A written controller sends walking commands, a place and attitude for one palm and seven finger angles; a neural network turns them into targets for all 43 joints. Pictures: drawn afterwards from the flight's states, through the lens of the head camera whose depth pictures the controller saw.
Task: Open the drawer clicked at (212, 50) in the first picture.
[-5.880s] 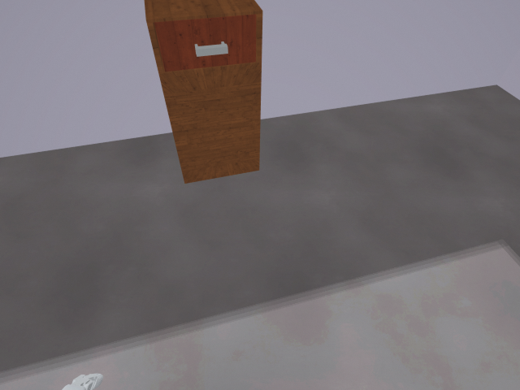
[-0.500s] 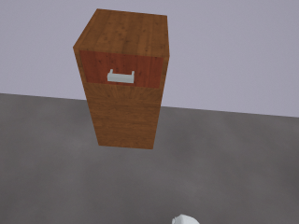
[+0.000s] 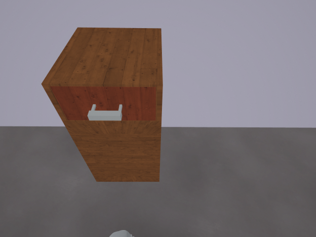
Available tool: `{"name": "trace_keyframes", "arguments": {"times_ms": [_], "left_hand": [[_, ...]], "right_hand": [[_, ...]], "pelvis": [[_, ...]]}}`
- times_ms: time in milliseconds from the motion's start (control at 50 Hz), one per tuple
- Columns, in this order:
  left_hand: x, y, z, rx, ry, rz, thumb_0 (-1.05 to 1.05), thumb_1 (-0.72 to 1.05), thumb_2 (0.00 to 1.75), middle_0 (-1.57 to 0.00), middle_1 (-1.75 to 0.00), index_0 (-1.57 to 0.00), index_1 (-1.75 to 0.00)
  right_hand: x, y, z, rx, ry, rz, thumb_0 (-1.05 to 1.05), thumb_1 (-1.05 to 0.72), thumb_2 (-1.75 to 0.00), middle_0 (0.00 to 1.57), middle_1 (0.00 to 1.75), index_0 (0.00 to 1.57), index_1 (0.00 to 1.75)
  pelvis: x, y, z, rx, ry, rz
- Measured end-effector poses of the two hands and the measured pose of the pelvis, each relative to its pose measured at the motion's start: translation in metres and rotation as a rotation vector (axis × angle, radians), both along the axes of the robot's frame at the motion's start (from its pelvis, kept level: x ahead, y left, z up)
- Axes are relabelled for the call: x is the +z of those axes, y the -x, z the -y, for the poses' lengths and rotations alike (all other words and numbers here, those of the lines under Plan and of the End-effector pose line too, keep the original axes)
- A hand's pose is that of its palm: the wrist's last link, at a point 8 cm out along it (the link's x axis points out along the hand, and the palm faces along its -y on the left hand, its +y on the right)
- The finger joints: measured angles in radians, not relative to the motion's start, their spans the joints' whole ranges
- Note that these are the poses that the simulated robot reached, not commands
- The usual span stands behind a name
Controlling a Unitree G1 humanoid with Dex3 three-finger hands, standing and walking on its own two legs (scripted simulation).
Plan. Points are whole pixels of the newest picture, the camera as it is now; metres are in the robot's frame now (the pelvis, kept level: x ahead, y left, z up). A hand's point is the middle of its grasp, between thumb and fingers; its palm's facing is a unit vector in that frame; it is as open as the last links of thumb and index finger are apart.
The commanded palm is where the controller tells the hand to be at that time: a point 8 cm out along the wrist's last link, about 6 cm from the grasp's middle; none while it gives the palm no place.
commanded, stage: come to a stop and stand still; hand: left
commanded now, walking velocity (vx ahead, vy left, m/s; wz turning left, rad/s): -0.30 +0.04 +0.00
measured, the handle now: (106, 111) +0.55 +0.21 -0.05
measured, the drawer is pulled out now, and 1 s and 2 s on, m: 0.00 0.00 0.00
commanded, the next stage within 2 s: look again from close up in 1.28 s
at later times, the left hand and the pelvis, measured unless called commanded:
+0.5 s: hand out of the picture +0.09 +0.20 -0.17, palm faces +0.01 -0.96 -0.28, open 7.4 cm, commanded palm none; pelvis +0.03 -0.01 -0.01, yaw -4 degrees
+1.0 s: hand out of the picture +0.04 +0.17 -0.17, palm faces +0.05 -0.98 -0.20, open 7.4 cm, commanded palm none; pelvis +0.01 -0.01 +0.00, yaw -1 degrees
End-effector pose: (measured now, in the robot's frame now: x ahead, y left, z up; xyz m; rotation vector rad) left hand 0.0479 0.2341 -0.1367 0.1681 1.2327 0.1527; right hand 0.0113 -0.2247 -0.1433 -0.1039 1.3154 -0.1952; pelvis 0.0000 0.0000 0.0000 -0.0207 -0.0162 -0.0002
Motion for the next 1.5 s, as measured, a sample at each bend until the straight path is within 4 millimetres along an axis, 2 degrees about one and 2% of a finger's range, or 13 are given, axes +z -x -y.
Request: {"name": "trace_keyframes", "arguments": {"times_ms": [60,140,240,320,440,560,720,840,920,1000,1220,1340,1500], "left_hand": [[-0.003,0.002,-0.004,0.023,0.019,-0.045,0.0,0.93,0.9,-0.2,-0.3,-0.2,-0.3],[-0.017,0.003,-0.009,0.057,0.054,-0.112,0.0,0.92,0.9,-0.2,-0.3,-0.2,-0.3],[-0.021,0.0,-0.011,0.064,0.07,-0.183,0.01,0.91,0.9,-0.2,-0.3,-0.2,-0.3],[-0.013,-0.008,-0.016,0.039,0.044,-0.206,0.01,0.91,0.9,-0.2,-0.3,-0.2,-0.3],[-0.003,-0.03,-0.017,0.012,-0.03,-0.137,0.01,0.91,0.9,-0.2,-0.3,-0.2,-0.3],[0.006,-0.038,0.004,-0.02,-0.101,-0.031,0.01,0.91,0.9,-0.2,-0.3,-0.2,-0.3],[0.021,-0.035,0.038,-0.025,-0.056,-0.001,0.01,0.91,0.89,-0.2,-0.3,-0.2,-0.3],[0.016,-0.023,0.034,0.009,-0.03,0.0,0.01,0.91,0.89,-0.21,-0.3,-0.2,-0.3],[0.0,-0.005,0.021,0.037,-0.009,-0.047,0.01,0.91,0.89,-0.21,-0.3,-0.2,-0.3],[-0.006,0.014,0.015,0.047,0.012,-0.106,0.01,0.91,0.89,-0.2,-0.3,-0.2,-0.3],[-0.009,0.051,0.022,0.037,0.053,-0.215,0.01,0.91,0.9,-0.2,-0.3,-0.2,-0.3],[-0.009,0.057,0.03,0.033,0.065,-0.239,0.01,0.91,0.9,-0.2,-0.3,-0.2,-0.3],[-0.01,0.047,0.029,-0.006,0.042,-0.202,0.01,0.91,0.9,-0.2,-0.3,-0.2,-0.3]], "right_hand": [[0.007,-0.043,0.002,0.034,0.026,0.053,0.01,-0.94,-0.9,0.2,0.3,0.2,0.29],[0.009,-0.088,-0.01,0.074,0.055,0.091,0.01,-0.93,-0.9,0.2,0.3,0.2,0.29],[0.014,-0.118,-0.032,0.082,0.046,0.098,0.0,-0.92,-0.9,0.2,0.3,0.2,0.3],[0.014,-0.126,-0.03,0.061,0.042,0.106,0.0,-0.93,-0.9,0.2,0.3,0.2,0.3],[0.005,-0.108,0.0,0.03,0.032,0.085,0.0,-0.91,-0.9,0.21,0.3,0.2,0.3],[-0.019,-0.078,0.042,-0.007,-0.004,0.059,0.0,-0.91,-0.9,0.2,0.3,0.2,0.3],[-0.007,-0.032,0.062,-0.011,-0.01,-0.022,0.0,-0.91,-0.9,0.2,0.3,0.2,0.3],[0.0,-0.012,0.053,0.022,0.007,-0.085,0.01,-0.91,-0.9,0.2,0.3,0.2,0.3],[-0.002,-0.008,0.038,0.039,0.027,-0.074,0.01,-0.91,-0.9,0.2,0.3,0.2,0.3],[0.004,-0.007,0.017,0.046,0.016,-0.065,0.01,-0.91,-0.9,0.2,0.3,0.2,0.3],[0.005,0.005,-0.002,0.024,0.005,-0.078,0.01,-0.93,-0.9,0.2,0.3,0.2,0.3],[0.003,0.017,-0.011,0.006,-0.018,-0.106,0.01,-0.91,-0.9,0.2,0.3,0.2,0.3],[-0.007,0.02,-0.017,0.009,-0.049,-0.086,0.01,-0.91,-0.9,0.2,0.3,0.2,0.3]], "pelvis": [[0.002,-0.019,-0.007,-0.004,0.005,-0.001],[-0.004,-0.045,-0.021,-0.011,0.023,0.008],[-0.001,-0.06,-0.027,-0.031,-0.015,0.003],[0.002,-0.055,-0.024,-0.048,-0.011,-0.012],[0.0,-0.041,-0.005,-0.063,-0.016,-0.011],[-0.013,-0.029,0.025,-0.056,-0.043,0.011],[0.004,-0.023,0.037,-0.039,-0.063,0.003],[0.006,-0.016,0.033,-0.021,-0.057,-0.017],[-0.001,-0.012,0.021,-0.01,-0.022,-0.021],[0.002,-0.011,0.015,-0.021,-0.027,-0.008],[0.005,-0.015,0.004,-0.037,-0.021,0.005],[0.006,-0.017,0.004,-0.041,-0.021,0.003],[-0.002,-0.015,0.002,-0.036,-0.016,-0.008]]}}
